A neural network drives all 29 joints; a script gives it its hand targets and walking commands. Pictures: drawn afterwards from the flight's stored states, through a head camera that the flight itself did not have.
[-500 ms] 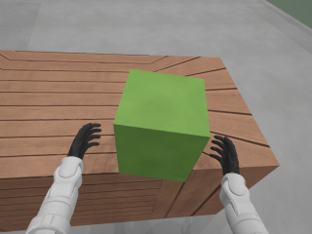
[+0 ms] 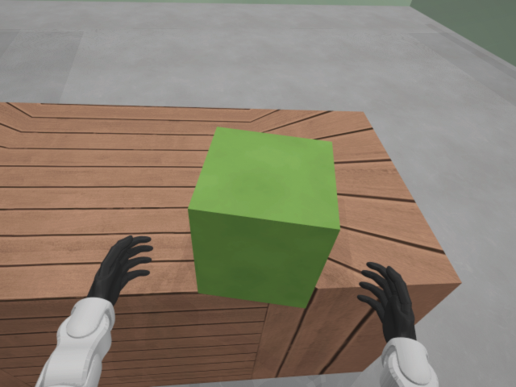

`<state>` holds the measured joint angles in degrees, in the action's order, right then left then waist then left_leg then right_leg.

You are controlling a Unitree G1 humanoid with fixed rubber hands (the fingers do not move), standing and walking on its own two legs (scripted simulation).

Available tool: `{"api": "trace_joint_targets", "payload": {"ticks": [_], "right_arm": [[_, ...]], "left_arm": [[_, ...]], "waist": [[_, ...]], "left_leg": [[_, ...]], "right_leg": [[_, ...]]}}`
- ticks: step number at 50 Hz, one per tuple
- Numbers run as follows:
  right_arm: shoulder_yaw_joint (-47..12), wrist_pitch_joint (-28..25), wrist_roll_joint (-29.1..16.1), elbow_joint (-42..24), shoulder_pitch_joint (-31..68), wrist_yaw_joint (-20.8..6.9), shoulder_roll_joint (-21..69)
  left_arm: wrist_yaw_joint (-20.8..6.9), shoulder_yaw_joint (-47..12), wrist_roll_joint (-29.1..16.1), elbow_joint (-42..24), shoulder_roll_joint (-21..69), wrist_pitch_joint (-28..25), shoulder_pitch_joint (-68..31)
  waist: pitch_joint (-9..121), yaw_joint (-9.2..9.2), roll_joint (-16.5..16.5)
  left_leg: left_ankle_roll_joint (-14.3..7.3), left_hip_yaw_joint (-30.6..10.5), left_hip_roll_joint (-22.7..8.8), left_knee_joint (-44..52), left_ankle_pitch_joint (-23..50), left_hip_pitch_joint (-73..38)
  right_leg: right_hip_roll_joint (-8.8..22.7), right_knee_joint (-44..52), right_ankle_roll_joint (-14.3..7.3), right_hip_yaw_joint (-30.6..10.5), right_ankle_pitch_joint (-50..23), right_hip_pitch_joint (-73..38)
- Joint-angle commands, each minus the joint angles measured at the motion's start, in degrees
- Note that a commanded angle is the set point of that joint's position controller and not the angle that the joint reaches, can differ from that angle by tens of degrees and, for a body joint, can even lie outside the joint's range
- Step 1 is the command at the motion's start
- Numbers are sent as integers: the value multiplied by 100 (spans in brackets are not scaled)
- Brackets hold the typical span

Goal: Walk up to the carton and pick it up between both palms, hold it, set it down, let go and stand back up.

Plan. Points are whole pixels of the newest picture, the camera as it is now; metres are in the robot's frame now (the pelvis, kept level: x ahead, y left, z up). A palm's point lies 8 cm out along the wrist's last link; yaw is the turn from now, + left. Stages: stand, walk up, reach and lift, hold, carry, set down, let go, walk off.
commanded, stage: set down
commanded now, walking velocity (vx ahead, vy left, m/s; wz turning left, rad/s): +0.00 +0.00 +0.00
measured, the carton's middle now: (262, 220) +0.42 -0.01 +0.02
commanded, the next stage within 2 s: let go in 1.84 s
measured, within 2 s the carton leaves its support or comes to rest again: neither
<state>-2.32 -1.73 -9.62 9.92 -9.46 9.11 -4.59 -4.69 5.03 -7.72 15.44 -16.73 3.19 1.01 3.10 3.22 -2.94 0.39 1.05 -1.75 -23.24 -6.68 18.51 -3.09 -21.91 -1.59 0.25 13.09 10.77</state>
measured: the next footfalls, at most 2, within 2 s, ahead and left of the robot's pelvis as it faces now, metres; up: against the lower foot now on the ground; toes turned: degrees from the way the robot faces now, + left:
none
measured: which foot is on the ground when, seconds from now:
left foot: down 0.00-1.00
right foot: down 0.00-1.00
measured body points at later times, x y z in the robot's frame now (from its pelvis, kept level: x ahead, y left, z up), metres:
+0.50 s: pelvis +0.01 +0.00 +0.00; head +0.02 +0.03 +0.45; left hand +0.24 +0.24 +0.01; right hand +0.20 -0.20 +0.02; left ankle +0.06 +0.12 -0.74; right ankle -0.02 -0.10 -0.74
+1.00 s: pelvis +0.01 +0.00 +0.00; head +0.04 +0.02 +0.45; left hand +0.22 +0.25 -0.03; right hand +0.19 -0.20 -0.01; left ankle +0.06 +0.12 -0.74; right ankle -0.02 -0.10 -0.74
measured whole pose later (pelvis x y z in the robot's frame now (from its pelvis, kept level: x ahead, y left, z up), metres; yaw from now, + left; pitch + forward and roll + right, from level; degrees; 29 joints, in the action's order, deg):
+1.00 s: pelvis +0.01 +0.00 +0.00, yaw +0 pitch +2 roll -1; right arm -3.5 -5.1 -9.6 6.8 -23.8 7.0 -4.5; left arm -4.2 5.0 -8.5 11.9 -17.9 1.3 15.9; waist -0.1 1.5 -2.9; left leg 0.4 1.1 -1.5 -23.2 -7.9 17.3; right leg -2.8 -21.9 -1.9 0.2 14.4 9.6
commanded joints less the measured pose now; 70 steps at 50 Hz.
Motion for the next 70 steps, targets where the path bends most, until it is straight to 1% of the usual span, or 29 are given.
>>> {"api": "trace_joint_targets", "payload": {"ticks": [1,3,5,7,10,11,12,13,17,18,19,25,26,27,33,34,37,38,41,49,50,56,57,60,61,62,63,65,70], "right_arm": [[-181,-282,-356,-2034,118,131,-280],[-88,-244,-306,-2176,13,144,-283],[-118,-239,-294,-2394,-285,128,-234],[-114,-208,-299,-2396,-371,88,-211],[-113,-151,-211,-2409,-613,75,-139],[-62,-164,-213,-2395,-738,51,-216],[-104,-182,-262,-2635,-713,83,-129],[-132,-139,-214,-2319,-927,49,-168],[-119,-137,-177,-2247,-996,-26,-219],[-74,-190,-194,-2457,-966,4,-166],[-71,-184,-186,-2314,-1038,-41,-246],[-41,-345,-137,-2233,-1294,-109,-276],[-86,-370,-86,-2249,-1321,-95,-251],[-157,-412,-123,-2287,-1442,-92,-248],[-209,-520,-59,-1946,-1557,-140,-340],[-212,-569,-75,-1980,-1551,-156,-356],[-122,-589,-33,-1703,-1436,-203,-435],[-138,-610,-20,-1817,-1494,-163,-339],[-100,-620,34,-1383,-1356,-245,-403],[98,-790,118,-1245,-1094,-349,-485],[143,-756,186,-893,-1028,-396,-570],[113,-842,245,-632,-893,-427,-512],[179,-882,259,-744,-877,-450,-547],[205,-906,319,-305,-752,-521,-591],[237,-964,311,-645,-819,-491,-544],[238,-964,329,-425,-762,-511,-572],[224,-965,345,-391,-663,-521,-586],[228,-969,366,-92,-653,-574,-656],[240,-993,414,240,-682,-588,-695]], "left_arm": [[-25,-171,-460,-1921,-911,-241,-260],[5,-240,-588,-1993,-1015,-278,-215],[25,-164,-606,-2075,-1019,-326,155],[72,-228,-633,-2251,-1021,-372,169],[76,-277,-670,-2154,-1061,-381,377],[88,-369,-649,-2278,-949,-385,492],[78,-332,-757,-2443,-1085,-429,446],[80,-351,-651,-2262,-984,-402,684],[74,-362,-541,-2203,-923,-364,818],[66,-347,-607,-2276,-947,-400,829],[89,-359,-530,-2262,-913,-395,959],[88,-310,-387,-2224,-849,-422,1203],[61,-267,-395,-2094,-918,-401,1239],[44,-198,-364,-2129,-951,-442,1362],[26,-148,-211,-1943,-887,-505,1540],[56,-139,-196,-2130,-900,-564,1508],[50,-186,-135,-1787,-810,-549,1486],[19,-113,-188,-1760,-907,-583,1530],[47,-173,-137,-1469,-835,-577,1516],[155,-305,-159,-1434,-818,-667,1333],[161,-376,-85,-1085,-688,-603,1354],[138,-417,-72,-855,-696,-587,1237],[185,-405,-61,-1048,-733,-625,1241],[216,-451,38,-728,-660,-597,1192],[226,-440,-94,-988,-771,-646,1209],[221,-437,1,-756,-730,-618,1160],[231,-444,-25,-741,-715,-583,1113],[265,-494,78,-616,-611,-542,1162],[249,-435,167,-393,-628,-441,1165]], "waist": [[709,-579,666],[614,-513,601],[561,-613,619],[522,-611,816],[330,-566,688],[404,-523,734],[497,-545,600],[274,-524,776],[159,-572,796],[325,-557,728],[218,-606,834],[316,-564,785],[227,-583,641],[293,-619,686],[295,-623,776],[349,-678,806],[336,-596,828],[360,-603,651],[343,-578,839],[414,-565,897],[249,-531,901],[242,-500,815],[358,-524,891],[173,-485,973],[391,-456,836],[257,-459,923],[224,-471,817],[194,-470,1006],[189,-402,917]], "left_leg": [[53,24,54,362,517,-3012],[36,17,38,398,227,-2923],[14,55,23,410,192,-2911],[44,59,35,410,162,-2791],[13,31,5,428,-92,-2789],[88,-21,-44,429,-120,-3005],[35,25,-18,392,-113,-2974],[62,-2,-31,443,6,-3027],[88,3,-35,423,-39,-2997],[58,-2,-42,405,53,-3002],[112,-21,-48,411,189,-3024],[103,-33,-32,319,474,-3136],[55,16,2,331,431,-3053],[59,27,3,289,655,-3092],[70,42,38,243,1012,-3170],[79,37,39,236,1144,-3164],[93,55,16,273,963,-3197],[38,83,54,247,843,-3136],[82,104,33,277,864,-3110],[98,102,19,313,570,-3000],[140,87,-1,339,496,-2969],[110,158,50,301,455,-2960],[113,123,6,360,382,-2894],[122,159,24,369,276,-2817],[92,151,23,327,270,-2809],[92,173,34,340,288,-2743],[94,178,38,352,243,-2804],[145,154,-2,376,194,-2801],[136,197,42,324,379,-2865]], "right_leg": [[341,791,134,-129,-290,746],[350,805,114,-109,-6,837],[400,798,99,-145,1,830],[400,782,73,-135,164,922],[442,826,47,-140,346,904],[437,893,15,-134,397,992],[464,868,58,-171,331,936],[446,890,39,-154,301,987],[427,939,-11,-154,468,1033],[433,911,17,-180,290,966],[398,899,11,-150,232,984],[353,884,18,-125,-23,896],[369,899,64,-138,-60,872],[370,842,72,-141,-364,836],[366,831,82,-127,-736,860],[344,817,98,-118,-843,838],[337,861,46,-106,-626,880],[372,888,94,-164,-567,812],[346,864,39,-122,-487,892],[321,861,4,-49,-155,921],[271,871,-25,15,-25,1001],[297,865,24,-10,-125,1056],[274,808,16,31,-30,938],[269,812,-21,62,78,1039],[282,773,-2,44,-15,901],[278,779,-1,39,-46,939],[269,793,21,65,18,1023],[253,796,-19,81,91,1002],[267,784,21,93,-154,953]]}}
